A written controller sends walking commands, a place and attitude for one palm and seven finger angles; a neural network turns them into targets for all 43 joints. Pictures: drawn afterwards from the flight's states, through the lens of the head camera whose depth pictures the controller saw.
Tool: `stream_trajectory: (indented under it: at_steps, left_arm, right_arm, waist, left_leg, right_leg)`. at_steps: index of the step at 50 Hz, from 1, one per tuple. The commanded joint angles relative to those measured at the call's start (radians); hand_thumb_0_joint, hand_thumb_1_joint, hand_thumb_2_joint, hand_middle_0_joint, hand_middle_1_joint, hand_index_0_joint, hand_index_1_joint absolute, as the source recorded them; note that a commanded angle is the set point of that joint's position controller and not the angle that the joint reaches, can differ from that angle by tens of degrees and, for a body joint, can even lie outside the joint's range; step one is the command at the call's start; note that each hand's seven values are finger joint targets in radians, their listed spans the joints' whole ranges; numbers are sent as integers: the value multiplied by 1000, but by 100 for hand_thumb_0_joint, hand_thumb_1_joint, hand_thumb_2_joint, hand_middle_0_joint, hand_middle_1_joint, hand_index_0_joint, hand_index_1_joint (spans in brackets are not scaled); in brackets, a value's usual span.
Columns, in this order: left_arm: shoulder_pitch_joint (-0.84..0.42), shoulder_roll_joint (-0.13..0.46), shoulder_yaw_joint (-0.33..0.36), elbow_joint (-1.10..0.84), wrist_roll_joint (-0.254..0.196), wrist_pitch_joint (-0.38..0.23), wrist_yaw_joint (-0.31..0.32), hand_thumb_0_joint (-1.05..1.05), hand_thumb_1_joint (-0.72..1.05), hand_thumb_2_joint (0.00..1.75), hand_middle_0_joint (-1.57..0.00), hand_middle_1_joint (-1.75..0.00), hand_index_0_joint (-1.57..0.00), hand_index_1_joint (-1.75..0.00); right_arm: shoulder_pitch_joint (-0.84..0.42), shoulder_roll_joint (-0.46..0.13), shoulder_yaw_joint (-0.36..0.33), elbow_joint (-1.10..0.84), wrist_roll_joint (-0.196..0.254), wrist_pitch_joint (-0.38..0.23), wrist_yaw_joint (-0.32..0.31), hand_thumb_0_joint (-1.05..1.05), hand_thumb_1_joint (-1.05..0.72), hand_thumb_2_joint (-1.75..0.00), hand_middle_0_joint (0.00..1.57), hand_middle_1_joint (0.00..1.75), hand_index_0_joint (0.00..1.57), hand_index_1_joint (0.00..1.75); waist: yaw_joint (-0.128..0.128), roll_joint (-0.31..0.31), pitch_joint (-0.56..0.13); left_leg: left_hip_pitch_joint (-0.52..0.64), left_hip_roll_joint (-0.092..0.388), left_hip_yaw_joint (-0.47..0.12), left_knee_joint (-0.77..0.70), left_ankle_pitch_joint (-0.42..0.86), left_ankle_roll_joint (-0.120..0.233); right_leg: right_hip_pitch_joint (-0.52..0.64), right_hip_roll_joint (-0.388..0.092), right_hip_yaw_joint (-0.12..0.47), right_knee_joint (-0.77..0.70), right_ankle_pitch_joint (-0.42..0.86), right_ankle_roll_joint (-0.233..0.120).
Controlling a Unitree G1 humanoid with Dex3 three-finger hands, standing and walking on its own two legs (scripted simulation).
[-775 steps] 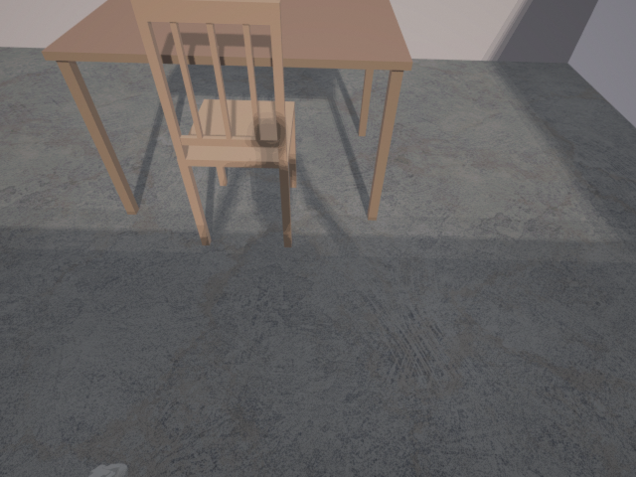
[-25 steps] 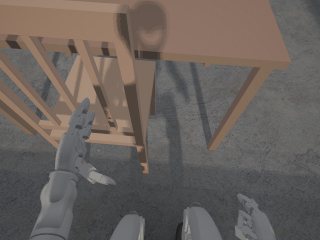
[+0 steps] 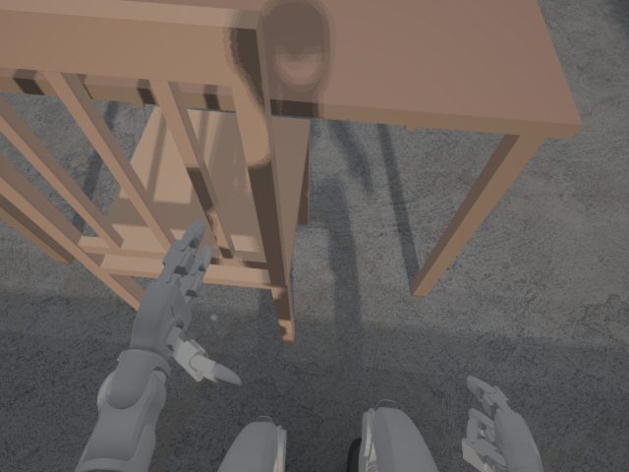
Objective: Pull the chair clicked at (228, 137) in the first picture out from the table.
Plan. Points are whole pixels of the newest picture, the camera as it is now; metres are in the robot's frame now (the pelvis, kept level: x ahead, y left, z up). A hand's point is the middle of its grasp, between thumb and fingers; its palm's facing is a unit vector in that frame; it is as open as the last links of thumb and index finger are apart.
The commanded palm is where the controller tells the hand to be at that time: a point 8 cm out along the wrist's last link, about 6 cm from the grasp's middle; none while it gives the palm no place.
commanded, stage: aim the fingers beside a spindle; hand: left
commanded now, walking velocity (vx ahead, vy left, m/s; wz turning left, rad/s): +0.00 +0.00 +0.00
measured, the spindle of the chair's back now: (131, 184) +0.46 +0.26 +0.05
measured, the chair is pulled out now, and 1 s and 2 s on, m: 0.00 0.00 0.00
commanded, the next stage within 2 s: push the fingers through the gap in 1.66 s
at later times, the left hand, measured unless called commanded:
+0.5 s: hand (209, 301) +0.31 +0.13 +0.04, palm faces -0.10 -0.99 -0.06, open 16.9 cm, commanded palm +0.29 +0.20 +0.03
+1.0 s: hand (216, 324) +0.29 +0.13 +0.01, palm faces -0.14 -0.99 -0.01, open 16.9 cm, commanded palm +0.28 +0.19 +0.03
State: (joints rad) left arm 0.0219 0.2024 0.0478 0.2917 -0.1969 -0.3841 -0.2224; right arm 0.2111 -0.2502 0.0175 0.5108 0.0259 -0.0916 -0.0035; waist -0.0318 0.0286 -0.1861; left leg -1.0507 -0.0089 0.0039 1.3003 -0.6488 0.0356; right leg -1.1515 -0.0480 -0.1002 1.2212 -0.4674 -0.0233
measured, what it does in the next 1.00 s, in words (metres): stands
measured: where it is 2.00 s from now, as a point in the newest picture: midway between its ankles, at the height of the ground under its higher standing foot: outside the picture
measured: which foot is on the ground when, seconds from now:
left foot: down 0.00-1.00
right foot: down 0.00-1.00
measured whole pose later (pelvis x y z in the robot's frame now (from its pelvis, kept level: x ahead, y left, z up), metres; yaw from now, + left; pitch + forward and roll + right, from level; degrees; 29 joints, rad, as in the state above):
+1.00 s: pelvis -0.01 -0.01 +0.00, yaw +0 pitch +22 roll -1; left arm 0.04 0.21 0.06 0.30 -0.20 -0.39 -0.22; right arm 0.21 -0.25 0.02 0.51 0.03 -0.10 -0.01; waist -0.04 0.03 -0.19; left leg -1.05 0.00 0.00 1.30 -0.64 0.02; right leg -1.15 -0.04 -0.10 1.23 -0.46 -0.03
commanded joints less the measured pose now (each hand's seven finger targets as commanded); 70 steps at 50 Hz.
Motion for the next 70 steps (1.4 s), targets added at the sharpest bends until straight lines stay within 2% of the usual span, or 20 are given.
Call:
stream_trajectory:
  at_steps: [1, 5, 10, 14, 18, 20, 26, 29, 32, 35, 39, 42, 45, 51, 55, 58, 60, 64, 66, 70]
  left_arm:
    - [-195, 171, 120, -422, -15, -134, 42, 0, -50, 30, -6, -8, -6, -8]
    - [-77, 173, 159, -338, 11, -145, 105, 0, -50, 30, -6, -8, -6, -8]
    - [-40, 38, 27, -81, 18, -60, 27, 0, -50, 30, -6, -8, -6, -8]
    - [-138, 45, -3, -251, -17, -74, -28, 0, -50, 30, -6, -8, -6, -8]
    - [-196, 153, 92, -453, -21, -151, 38, 0, -50, 30, -6, -8, -6, -8]
    - [-186, 195, 143, -429, -4, -165, 86, 0, -50, 30, -6, -8, -6, -8]
    - [-55, 61, 58, -63, 32, -67, 62, 0, -50, 30, -6, -8, -6, -8]
    - [-63, 33, 4, -143, 2, -42, 0, 0, -50, 30, -6, -8, -6, -8]
    - [-105, 112, 65, -347, -29, -89, -5, 0, -50, 30, -6, -8, -6, -8]
    - [-153, 192, 134, -478, -23, -160, 59, 0, -50, 30, -6, -8, -6, -8]
    - [-123, 134, 119, -284, 10, -168, 106, 0, -50, 30, -6, -8, -6, -8]
    - [-69, 74, 58, -112, 19, -116, 60, 0, -50, 30, -6, -8, -6, -8]
    - [-55, 24, -15, -104, 3, -65, -13, 0, -50, 30, -6, -8, -6, -8]
    - [-133, 196, 149, -463, -31, -149, 36, 0, -50, 30, -6, -8, -6, -8]
    - [-79, 176, 163, -369, -10, -172, 100, 0, -50, 30, -6, -8, -6, -8]
    - [-46, 86, 78, -124, 11, -115, 62, 0, -50, 30, -6, -8, -6, -8]
    - [-51, 13, -9, -58, 9, -75, 7, 0, -50, 30, -6, -8, -6, -8]
    - [-146, 55, -9, -228, -20, -70, -44, 0, -50, 30, -6, -8, -6, -8]
    - [-193, 155, 84, -382, -30, -114, -11, 0, -50, 30, -6, -8, -6, -8]
    - [-126, 245, 208, -463, -15, -177, 107, 0, -50, 30, -6, -8, -6, -8]
  right_arm:
    - [19, -126, -68, -129, -13, -63, -24, 0, -90, -90, 20, 30, 20, 30]
    - [19, -116, -65, -111, -21, -55, -10, 0, -90, -90, 20, 30, 20, 30]
    - [13, -135, -60, -119, -3, -35, -2, 0, -90, -90, 20, 30, 20, 30]
    - [11, -137, -67, -146, 4, -49, -15, 0, -90, -90, 20, 30, 20, 30]
    - [14, -124, -66, -130, -12, -73, -28, 0, -90, -90, 20, 30, 20, 30]
    - [22, -125, -64, -107, -22, -76, -27, 0, -90, -90, 20, 30, 20, 30]
    - [15, -134, -59, -103, -8, -40, -2, 0, -90, -90, 20, 30, 20, 30]
    - [12, -137, -63, -144, 6, -36, -5, 0, -90, -90, 20, 30, 20, 30]
    - [6, -127, -68, -160, 3, -49, -15, 0, -90, -90, 20, 30, 20, 30]
    - [9, -121, -64, -137, -12, -66, -26, 0, -90, -90, 20, 30, 20, 30]
    - [5, -117, -59, -90, -19, -72, -18, 0, -90, -90, 20, 30, 20, 30]
    - [9, -132, -58, -93, -10, -61, -10, 0, -90, -90, 20, 30, 20, 30]
    - [8, -141, -60, -126, 6, -54, -9, 0, -90, -90, 20, 30, 20, 30]
    - [3, -118, -65, -142, -10, -72, -27, 0, -90, -90, 20, 30, 20, 30]
    - [6, -112, -60, -103, -20, -75, -18, 0, -90, -90, 20, 30, 20, 30]
    - [1, -128, -55, -90, -9, -59, -9, 0, -90, -90, 20, 30, 20, 30]
    - [10, -140, -56, -104, 3, -57, -7, 0, -90, -90, 20, 30, 20, 30]
    - [7, -144, -66, -139, 8, -66, -22, 0, -90, -90, 20, 30, 20, 30]
    - [5, -138, -68, -143, -1, -75, -30, 0, -90, -90, 20, 30, 20, 30]
    - [19, -117, -61, -115, -23, -81, -28, 0, -90, -90, 20, 30, 20, 30]
  waist:
    - [9, 50, -445]
    - [16, 28, -376]
    - [-34, -72, -208]
    - [-26, -22, -342]
    - [-1, 66, -444]
    - [1, 58, -415]
    - [-20, -54, -233]
    - [-14, -57, -309]
    - [7, 1, -424]
    - [9, 44, -434]
    - [-26, -10, -266]
    - [-37, -70, -210]
    - [-30, -47, -247]
    - [27, 56, -464]
    - [-1, 13, -361]
    - [-41, -57, -179]
    - [-54, -77, -153]
    - [-29, -20, -336]
    - [5, 34, -436]
    - [33, 65, -457]
  left_leg:
    - [177, -5, -57, -207, 493, -29]
    - [133, -5, -54, -211, 494, -36]
    - [2, -11, -40, -210, 272, -18]
    - [70, -11, -43, -206, 316, -13]
    - [182, -6, -55, -208, 458, -26]
    - [166, -4, -63, -206, 468, -33]
    - [14, -12, -40, -213, 276, -24]
    - [26, -16, -29, -214, 288, -15]
    - [91, -13, -28, -212, 380, -13]
    - [140, -11, -42, -210, 441, -21]
    - [52, -11, -42, -200, 319, -22]
    - [-11, -14, -35, -198, 232, -18]
    - [12, -16, -36, -211, 240, -13]
    - [140, -14, -33, -211, 437, -19]
    - [96, -11, -39, -205, 412, -22]
    - [-9, -11, -38, -205, 236, -21]
    - [-17, -13, -41, -210, 195, -16]
    - [61, -13, -43, -204, 264, -11]
    - [121, -11, -45, -209, 355, -15]
    - [162, -11, -51, -218, 489, -35]
  right_leg:
    - [405, 30, 68, -103, 302, -11]
    - [404, 34, 60, -99, 300, -12]
    - [345, 37, 70, -157, 134, -5]
    - [391, 27, 78, -150, 183, -4]
    - [397, 29, 73, -115, 270, -9]
    - [375, 34, 64, -102, 261, -11]
    - [336, 36, 66, -145, 127, -5]
    - [408, 28, 84, -161, 165, -3]
    - [477, 25, 92, -146, 263, -4]
    - [448, 31, 82, -122, 287, -9]
    - [355, 34, 76, -140, 167, -1]
    - [335, 32, 82, -165, 85, 1]
    - [356, 30, 83, -171, 99, -7]
    - [478, 28, 93, -127, 293, -10]
    - [421, 36, 79, -128, 260, -5]
    - [325, 38, 76, -168, 88, 3]
    - [303, 35, 77, -183, 45, -3]
    - [369, 24, 85, -162, 121, -4]
    - [418, 24, 87, -138, 196, -9]
    - [433, 34, 74, -103, 292, -13]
